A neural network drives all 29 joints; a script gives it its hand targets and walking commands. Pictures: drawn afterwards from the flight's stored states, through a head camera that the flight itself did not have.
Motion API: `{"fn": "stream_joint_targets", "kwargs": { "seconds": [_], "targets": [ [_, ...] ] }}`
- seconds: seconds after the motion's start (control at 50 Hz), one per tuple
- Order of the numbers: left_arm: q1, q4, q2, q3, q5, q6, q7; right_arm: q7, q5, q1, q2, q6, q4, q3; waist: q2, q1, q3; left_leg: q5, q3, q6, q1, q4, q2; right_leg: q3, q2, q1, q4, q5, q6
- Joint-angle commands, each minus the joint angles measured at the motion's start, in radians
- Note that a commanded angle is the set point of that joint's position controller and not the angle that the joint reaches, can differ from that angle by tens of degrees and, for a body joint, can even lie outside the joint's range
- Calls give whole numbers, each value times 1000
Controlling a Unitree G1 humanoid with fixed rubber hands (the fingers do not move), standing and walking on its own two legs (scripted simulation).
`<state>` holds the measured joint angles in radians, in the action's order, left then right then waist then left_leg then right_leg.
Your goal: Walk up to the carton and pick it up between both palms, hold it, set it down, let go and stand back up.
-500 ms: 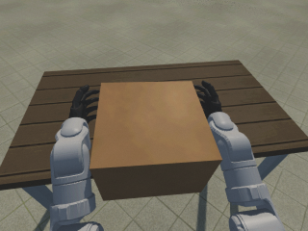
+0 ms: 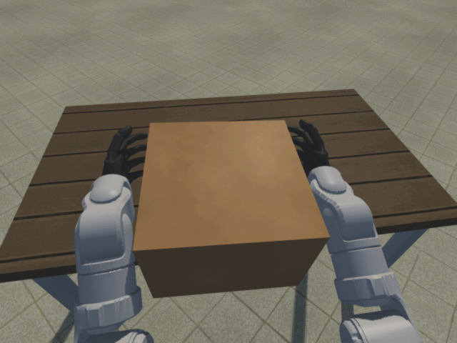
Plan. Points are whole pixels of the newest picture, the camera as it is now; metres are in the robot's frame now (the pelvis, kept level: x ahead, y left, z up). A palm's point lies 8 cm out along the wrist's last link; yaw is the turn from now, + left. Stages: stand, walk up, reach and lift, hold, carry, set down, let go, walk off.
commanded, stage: hold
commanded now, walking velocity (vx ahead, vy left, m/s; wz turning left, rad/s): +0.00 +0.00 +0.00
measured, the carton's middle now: (223, 203) +0.30 +0.00 +0.13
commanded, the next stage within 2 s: none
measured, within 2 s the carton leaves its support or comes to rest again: neither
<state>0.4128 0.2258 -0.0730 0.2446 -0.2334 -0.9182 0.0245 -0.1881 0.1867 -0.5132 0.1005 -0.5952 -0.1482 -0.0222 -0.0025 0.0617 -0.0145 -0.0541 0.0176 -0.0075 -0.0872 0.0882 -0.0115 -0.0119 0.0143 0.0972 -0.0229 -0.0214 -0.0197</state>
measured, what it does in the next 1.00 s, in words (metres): stands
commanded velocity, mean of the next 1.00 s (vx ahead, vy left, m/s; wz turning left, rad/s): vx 0.00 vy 0.00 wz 0.00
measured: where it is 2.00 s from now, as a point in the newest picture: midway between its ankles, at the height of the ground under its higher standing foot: outside the picture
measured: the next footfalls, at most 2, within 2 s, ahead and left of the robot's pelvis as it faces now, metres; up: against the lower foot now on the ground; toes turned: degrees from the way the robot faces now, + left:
none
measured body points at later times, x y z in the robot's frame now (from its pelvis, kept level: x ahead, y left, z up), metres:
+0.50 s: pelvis +0.00 +0.00 +0.00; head -0.01 +0.00 +0.45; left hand +0.34 +0.16 +0.17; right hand +0.36 -0.15 +0.16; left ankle +0.01 +0.12 -0.76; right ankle -0.02 -0.13 -0.76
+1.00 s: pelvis +0.00 +0.00 +0.00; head -0.01 +0.00 +0.45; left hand +0.34 +0.16 +0.17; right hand +0.36 -0.15 +0.16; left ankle +0.01 +0.12 -0.76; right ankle -0.02 -0.13 -0.76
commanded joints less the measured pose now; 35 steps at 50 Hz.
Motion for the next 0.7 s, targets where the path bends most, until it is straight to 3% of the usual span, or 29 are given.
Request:
{"fn": "stream_joint_targets", "kwargs": {
  "seconds": [0.0,0.68],
  "targets": [
    [675,167,-370,-428,177,53,152,77,100,-706,-439,74,325,-367,9,-1,444,-255,4,8,-204,-85,26,21,-54,65,63,269,-58],
    [676,168,-370,-428,176,53,152,77,100,-706,-439,74,323,-366,9,-1,444,-254,4,8,-203,-85,26,20,-53,66,63,268,-57]
  ]
}}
